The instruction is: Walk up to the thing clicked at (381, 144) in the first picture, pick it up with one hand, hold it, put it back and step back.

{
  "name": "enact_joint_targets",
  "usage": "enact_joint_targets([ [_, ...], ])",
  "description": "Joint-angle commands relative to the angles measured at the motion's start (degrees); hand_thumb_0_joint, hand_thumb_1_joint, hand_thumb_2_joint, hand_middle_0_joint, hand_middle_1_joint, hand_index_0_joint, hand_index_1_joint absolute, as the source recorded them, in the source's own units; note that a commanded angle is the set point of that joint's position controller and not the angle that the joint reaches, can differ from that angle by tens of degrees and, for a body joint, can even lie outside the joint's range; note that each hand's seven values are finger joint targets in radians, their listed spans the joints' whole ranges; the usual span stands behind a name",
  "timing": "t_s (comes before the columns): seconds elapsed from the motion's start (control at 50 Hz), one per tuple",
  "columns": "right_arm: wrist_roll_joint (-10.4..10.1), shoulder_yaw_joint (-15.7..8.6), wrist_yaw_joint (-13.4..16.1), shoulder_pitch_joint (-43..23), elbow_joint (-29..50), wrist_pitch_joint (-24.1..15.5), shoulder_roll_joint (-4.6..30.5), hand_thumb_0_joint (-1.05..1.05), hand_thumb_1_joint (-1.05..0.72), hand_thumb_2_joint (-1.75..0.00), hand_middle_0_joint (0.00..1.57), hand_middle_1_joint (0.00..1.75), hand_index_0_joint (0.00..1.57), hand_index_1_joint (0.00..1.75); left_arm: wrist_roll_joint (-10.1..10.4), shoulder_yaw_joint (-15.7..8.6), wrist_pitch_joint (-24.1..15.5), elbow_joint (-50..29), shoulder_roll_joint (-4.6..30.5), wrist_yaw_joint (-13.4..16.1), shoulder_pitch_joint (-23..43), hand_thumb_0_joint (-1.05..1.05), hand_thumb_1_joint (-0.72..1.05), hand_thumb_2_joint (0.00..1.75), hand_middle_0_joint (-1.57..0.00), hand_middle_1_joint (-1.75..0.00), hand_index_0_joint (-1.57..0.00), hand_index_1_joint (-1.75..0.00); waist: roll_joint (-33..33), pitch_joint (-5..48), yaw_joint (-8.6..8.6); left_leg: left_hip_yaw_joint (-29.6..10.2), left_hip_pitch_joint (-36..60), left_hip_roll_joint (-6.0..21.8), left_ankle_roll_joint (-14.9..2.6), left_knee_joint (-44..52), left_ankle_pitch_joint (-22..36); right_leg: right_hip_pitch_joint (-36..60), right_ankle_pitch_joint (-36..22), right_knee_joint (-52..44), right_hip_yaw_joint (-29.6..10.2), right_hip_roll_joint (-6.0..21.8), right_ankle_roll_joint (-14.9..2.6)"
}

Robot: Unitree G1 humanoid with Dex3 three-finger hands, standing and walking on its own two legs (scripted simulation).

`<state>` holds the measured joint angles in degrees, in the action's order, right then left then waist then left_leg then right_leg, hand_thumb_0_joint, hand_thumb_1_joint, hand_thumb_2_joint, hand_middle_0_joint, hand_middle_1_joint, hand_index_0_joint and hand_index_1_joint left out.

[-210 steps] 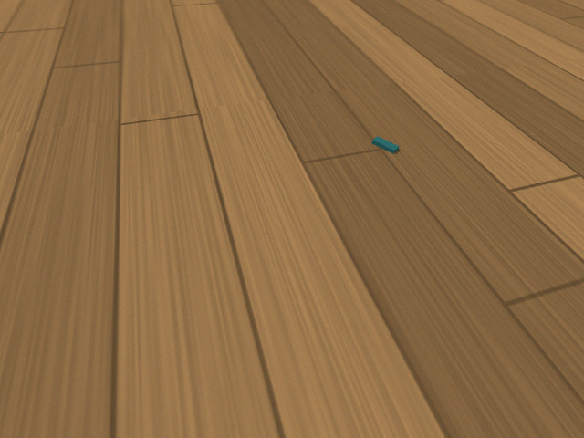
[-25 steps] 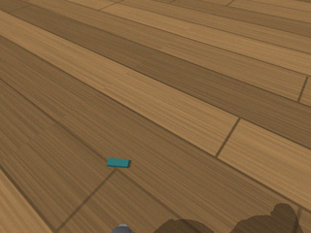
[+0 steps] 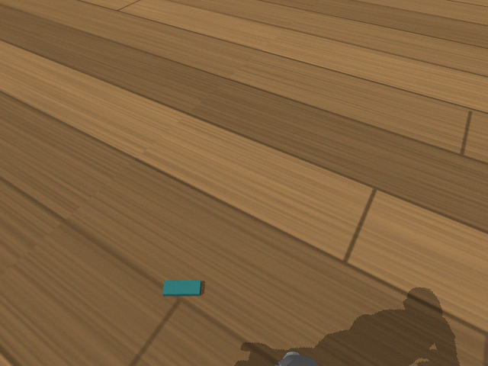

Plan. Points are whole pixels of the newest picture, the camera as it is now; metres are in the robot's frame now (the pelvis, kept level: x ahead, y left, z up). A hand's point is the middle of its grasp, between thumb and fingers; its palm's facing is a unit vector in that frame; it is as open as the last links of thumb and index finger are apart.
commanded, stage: walk up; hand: left
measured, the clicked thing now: (182, 288) +0.53 +0.25 -0.75
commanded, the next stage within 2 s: none
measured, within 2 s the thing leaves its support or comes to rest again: neither
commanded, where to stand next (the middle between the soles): +0.14 +0.02 m, yaw +0 degrees
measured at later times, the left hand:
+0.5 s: hand out of the picture +0.17 +0.31 -0.17, palm faces -0.01 -0.94 -0.35, open 7.3 cm
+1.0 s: hand out of the picture +0.13 +0.29 -0.15, palm faces -0.02 -0.93 -0.36, open 7.3 cm
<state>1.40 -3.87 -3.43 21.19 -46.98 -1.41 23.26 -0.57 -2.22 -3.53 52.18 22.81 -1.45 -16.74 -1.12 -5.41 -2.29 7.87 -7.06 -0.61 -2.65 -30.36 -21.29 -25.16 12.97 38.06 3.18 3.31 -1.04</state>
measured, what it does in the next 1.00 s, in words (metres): steps on the spot: right foot, then left foot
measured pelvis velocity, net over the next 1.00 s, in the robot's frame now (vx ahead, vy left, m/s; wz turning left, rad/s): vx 0.07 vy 0.03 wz -0.02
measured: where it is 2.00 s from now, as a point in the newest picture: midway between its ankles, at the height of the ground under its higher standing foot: outside the picture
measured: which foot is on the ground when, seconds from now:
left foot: down 0.00-0.06, up 0.08-0.36, down 0.38-1.00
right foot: up 0.00-0.02, down 0.04-0.42, up 0.44-0.66, down 0.68-1.00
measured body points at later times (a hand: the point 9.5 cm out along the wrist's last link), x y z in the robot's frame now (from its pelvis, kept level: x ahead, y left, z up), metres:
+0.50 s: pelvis +0.07 +0.05 -0.01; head +0.10 +0.07 +0.43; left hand +0.17 +0.36 -0.14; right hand +0.14 -0.27 -0.12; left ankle +0.15 +0.18 -0.73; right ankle +0.09 -0.10 -0.71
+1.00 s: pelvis +0.07 +0.03 +0.00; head +0.08 +0.02 +0.45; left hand +0.14 +0.34 -0.13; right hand +0.14 -0.28 -0.13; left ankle +0.15 +0.17 -0.73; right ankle +0.04 -0.10 -0.73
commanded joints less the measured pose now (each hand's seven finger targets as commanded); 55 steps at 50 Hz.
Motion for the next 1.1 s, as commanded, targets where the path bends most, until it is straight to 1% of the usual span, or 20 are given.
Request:
enact_joint_targets([
  [0.0,-2.0,-2.2,1.7,-1.7,5.8,-1.1,9.6,0.00,-0.90,-0.90,0.20,0.30,0.20,0.30,-0.2,-4.1,-2.8,-2.3,12.0,2.4,-8.3,0.00,0.90,0.90,-0.20,-0.30,-0.20,-0.30,5.4,9.4,6.33,-5.5,-4.6,7.9,-3.68,-14.2,31.4,21.1,-12.5,-14.0,-0.3,-2.0,-2.22],
  [0.04,-1.7,-1.0,1.8,2.9,6.2,-0.6,7.7,0.00,-0.90,-0.90,0.20,0.30,0.20,0.30,0.0,-5.6,-2.8,-4.3,18.7,3.1,-10.0,0.00,0.90,0.90,-0.20,-0.30,-0.20,-0.30,15.7,11.6,5.40,-6.8,-24.5,-1.4,0.08,-30.4,-10.6,31.4,-6.7,-19.0,-35.5,20.4,-10.82],
  [0.06,-0.9,-2.6,2.5,1.8,4.7,0.5,13.1,0.00,-0.90,-0.90,0.20,0.30,0.20,0.30,0.7,-5.4,-2.2,-4.6,19.3,3.1,-7.1,0.00,0.90,0.90,-0.20,-0.30,-0.20,-0.30,9.5,8.8,5.46,-9.9,-25.4,1.4,-0.23,-35.0,-13.6,25.6,4.2,-19.7,-39.2,23.0,-15.96],
  [0.12,-1.4,-2.9,2.3,0.5,1.9,0.9,12.7,0.00,-0.90,-0.90,0.20,0.30,0.20,0.30,0.8,-4.3,-2.1,-6.4,15.1,3.0,-1.7,0.00,0.90,0.90,-0.20,-0.30,-0.20,-0.30,4.8,2.8,3.26,-13.5,-25.4,4.3,0.82,-33.5,-7.0,17.0,5.9,-21.2,-23.7,15.1,-12.38],
  [0.22,-1.5,-1.1,2.3,1.3,-1.3,0.5,8.4,0.00,-0.90,-0.90,0.20,0.30,0.20,0.30,-0.6,-3.0,-1.4,-6.8,12.9,2.5,2.4,0.00,0.90,0.90,-0.20,-0.30,-0.20,-0.30,12.3,3.2,1.78,-8.2,-15.8,3.1,3.38,-18.4,-0.5,8.6,-14.8,-16.6,-7.3,7.9,-10.38],
  [0.3,-1.5,-1.1,3.5,-1.8,-3.3,-0.8,8.3,0.00,-0.90,-0.90,0.20,0.30,0.20,0.30,-0.3,-2.8,0.5,-6.6,12.9,2.2,4.5,0.00,0.90,0.90,-0.20,-0.30,-0.20,-0.30,13.2,6.3,2.31,-4.3,-8.3,1.2,4.16,-7.7,9.9,7.8,-24.8,-7.2,-5.1,7.8,-9.73],
  [0.34,-1.1,-1.7,4.2,-1.2,-4.4,-1.2,9.5,0.00,-0.90,-0.90,0.20,0.30,0.20,0.30,0.5,-2.5,2.0,-7.1,12.4,2.1,6.5,0.00,0.90,0.90,-0.20,-0.30,-0.20,-0.30,10.6,6.8,0.99,-3.2,-2.7,-0.2,2.96,-3.1,16.9,3.0,-16.2,-1.8,-5.2,6.8,-7.40],
  [0.36,-0.5,-2.1,4.6,-0.7,-4.9,-1.5,11.1,0.00,-0.90,-0.90,0.20,0.30,0.20,0.30,0.7,-2.1,2.8,-7.2,11.1,2.1,7.6,0.00,0.90,0.90,-0.20,-0.30,-0.20,-0.30,8.3,5.9,0.00,-5.5,-1.8,1.4,2.10,-1.4,18.8,-0.4,-8.2,-0.5,-5.9,6.0,-5.67],
  [0.4,0.1,-2.9,4.8,-4.6,-3.2,-2.1,17.9,0.00,-0.90,-0.90,0.20,0.30,0.20,0.30,1.7,-1.4,4.3,-6.1,8.1,2.2,4.0,0.00,0.90,0.90,-0.20,-0.30,-0.20,-0.30,-7.7,5.5,2.71,-31.6,-8.3,19.4,-5.38,10.5,14.7,-0.7,12.8,11.2,-2.9,-3.6,-0.91],
  [0.42,-0.5,-3.1,4.7,-8.1,-2.7,-2.0,19.7,0.00,-0.90,-0.90,0.20,0.30,0.20,0.30,1.4,-2.2,5.1,-4.0,11.1,2.8,3.6,0.00,0.90,0.90,-0.20,-0.30,-0.20,-0.30,-10.3,5.4,1.74,-36.8,-13.1,23.3,-11.02,12.7,8.2,2.5,20.7,17.6,-7.2,-2.0,-0.90],
  [0.44,-0.4,-3.0,4.9,-11.0,-2.7,-1.8,18.7,0.00,-0.90,-0.90,0.20,0.30,0.20,0.30,1.1,-2.6,5.3,-2.6,12.5,2.7,3.6,0.00,0.90,0.90,-0.20,-0.30,-0.20,-0.30,-9.0,3.3,2.81,-36.2,-16.8,22.4,-11.76,13.1,3.7,3.8,20.0,19.7,-8.2,-0.4,-0.80],
  [0.5,0.3,-1.9,5.3,-12.1,-2.6,-2.2,15.7,0.00,-0.90,-0.90,0.20,0.30,0.20,0.30,0.8,-3.1,5.3,-0.7,11.6,1.8,3.1,0.00,0.90,0.90,-0.20,-0.30,-0.20,-0.30,-11.0,4.7,3.64,-24.3,-11.5,15.5,-7.50,8.5,7.6,1.0,16.6,16.9,-8.2,-0.5,-1.16],
  [0.64,0.0,-1.4,4.8,-13.7,-3.2,-0.7,14.4,0.00,-0.90,-0.90,0.20,0.30,0.20,0.30,-0.2,-2.9,3.8,3.9,8.8,1.6,0.3,0.00,0.90,0.90,-0.20,-0.30,-0.20,-0.30,-9.4,9.4,4.56,-17.7,-9.1,12.3,-5.73,0.8,11.1,13.7,8.2,-10.7,-1.4,-2.9,-0.39],
  [0.7,-1.5,0.7,4.6,-14.9,-3.2,-0.4,7.9,0.00,-0.90,-0.90,0.20,0.30,0.20,0.30,-1.4,-3.7,2.4,2.3,15.4,2.0,7.0,0.00,0.90,0.90,-0.20,-0.30,-0.20,-0.30,7.7,4.8,2.85,-8.4,-17.2,2.4,1.50,-7.0,2.1,10.5,8.3,-18.4,-22.8,10.3,-6.65],
  [0.72,-1.4,-0.1,4.8,-14.3,-5.0,-0.6,9.7,0.00,-0.90,-0.90,0.20,0.30,0.20,0.30,-1.3,-3.3,2.6,0.9,16.3,1.6,12.7,0.00,0.90,0.90,-0.20,-0.30,-0.20,-0.30,8.4,4.0,1.19,-8.8,-7.2,3.1,1.63,-8.7,-2.0,0.7,9.6,-16.8,-22.5,12.6,-8.80],
  [0.76,-1.3,-0.7,4.5,-11.4,-7.2,-1.4,11.9,0.00,-0.90,-0.90,0.20,0.30,0.20,0.30,-0.3,-2.0,2.8,0.7,11.3,1.2,14.3,0.00,0.90,0.90,-0.20,-0.30,-0.20,-0.30,2.8,3.8,-1.29,-11.6,-0.5,5.4,1.03,0.7,6.6,-0.6,6.6,-12.0,-10.8,5.4,-3.73],
  [0.8,-1.3,-0.4,4.3,-14.4,-7.4,-1.6,12.6,0.00,-0.90,-0.90,0.20,0.30,0.20,0.30,-0.1,-1.8,2.8,3.0,10.5,1.2,10.3,0.00,0.90,0.90,-0.20,-0.30,-0.20,-0.30,1.9,5.1,1.57,-19.2,-5.4,10.4,-2.31,3.8,9.4,6.1,4.8,-9.4,-6.9,1.1,-1.55],
  [0.84,-1.0,0.4,4.0,-16.7,-7.3,-1.3,11.7,0.00,-0.90,-0.90,0.20,0.30,0.20,0.30,-0.2,-2.0,2.7,4.0,11.2,0.9,8.5,0.00,0.90,0.90,-0.20,-0.30,-0.20,-0.30,5.6,4.3,2.83,-16.2,-8.7,8.0,-1.34,3.9,0.9,7.7,11.1,-14.0,-10.1,2.3,-2.67],
  [0.96,-0.9,0.8,3.7,-16.5,-10.5,-1.4,11.2,0.00,-0.90,-0.90,0.20,0.30,0.20,0.30,0.2,-1.7,2.7,4.8,10.6,1.0,11.2,0.00,0.90,0.90,-0.20,-0.30,-0.20,-0.30,3.2,2.3,2.07,-14.7,-5.0,6.6,0.65,5.8,4.3,5.9,11.2,-17.7,-10.1,3.1,-2.49],
  [1.08,-1.0,1.2,4.1,-16.1,-12.5,-1.8,10.3,0.00,-0.90,-0.90,0.20,0.30,0.20,0.30,0.3,-1.9,2.6,5.6,10.8,1.3,12.1,0.00,0.90,0.90,-0.20,-0.30,-0.20,-0.30,2.9,6.9,2.42,-11.9,-1.9,6.6,1.14,3.9,23.2,13.3,-4.7,-16.7,-8.0,3.5,-1.66],
])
